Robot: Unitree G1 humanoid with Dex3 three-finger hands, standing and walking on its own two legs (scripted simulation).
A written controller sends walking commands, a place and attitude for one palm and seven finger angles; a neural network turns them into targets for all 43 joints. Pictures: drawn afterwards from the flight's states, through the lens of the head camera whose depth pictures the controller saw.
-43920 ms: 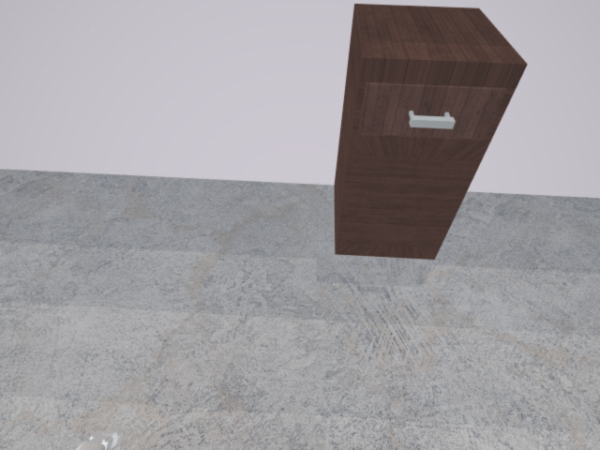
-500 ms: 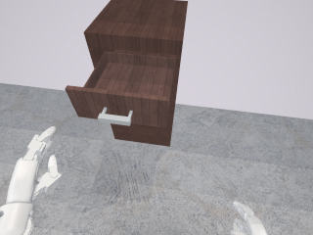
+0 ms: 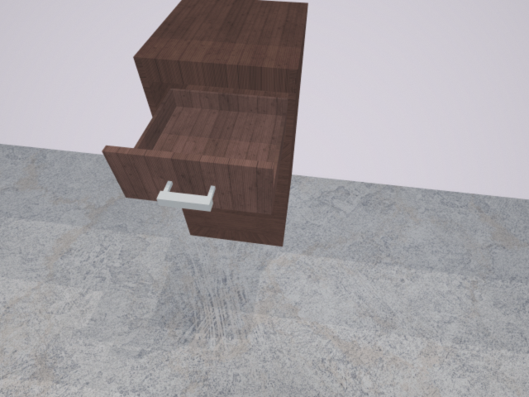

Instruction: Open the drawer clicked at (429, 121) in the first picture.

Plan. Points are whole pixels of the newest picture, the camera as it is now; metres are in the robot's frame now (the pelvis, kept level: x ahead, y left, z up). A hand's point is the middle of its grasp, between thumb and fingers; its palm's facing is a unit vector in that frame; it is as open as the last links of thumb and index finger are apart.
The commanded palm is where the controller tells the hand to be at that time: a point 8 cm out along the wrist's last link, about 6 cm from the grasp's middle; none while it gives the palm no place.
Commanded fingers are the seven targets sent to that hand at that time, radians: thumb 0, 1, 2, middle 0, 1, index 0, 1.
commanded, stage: let the arm hang, fingers relaxed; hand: left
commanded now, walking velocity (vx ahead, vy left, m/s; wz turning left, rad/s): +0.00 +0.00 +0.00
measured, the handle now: (188, 194) +0.53 +0.21 -0.08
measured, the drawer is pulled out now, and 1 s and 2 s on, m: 0.28 0.28 0.28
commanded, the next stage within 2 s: look to check the result in 0.52 s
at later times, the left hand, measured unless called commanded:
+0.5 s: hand out of the picture -0.01 +0.14 -0.18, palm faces +0.03 -0.99 -0.15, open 7.3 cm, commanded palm none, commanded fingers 0.00 0.90 0.90 -0.20 -0.30 -0.20 -0.30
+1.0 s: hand out of the picture +0.00 +0.14 -0.18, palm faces +0.04 -0.98 -0.17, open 7.4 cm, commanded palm none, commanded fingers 0.00 0.90 0.90 -0.20 -0.30 -0.20 -0.30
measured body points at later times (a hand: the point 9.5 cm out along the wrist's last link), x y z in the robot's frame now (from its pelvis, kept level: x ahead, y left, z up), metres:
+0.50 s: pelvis +0.00 -0.01 +0.00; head +0.01 -0.01 +0.45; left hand -0.01 +0.20 -0.16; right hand -0.04 -0.21 -0.16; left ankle +0.00 +0.11 -0.74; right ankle +0.02 -0.10 -0.74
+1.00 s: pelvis +0.02 -0.01 +0.00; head +0.03 -0.02 +0.45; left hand +0.00 +0.19 -0.16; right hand -0.02 -0.21 -0.16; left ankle +0.00 +0.11 -0.74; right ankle +0.03 -0.10 -0.74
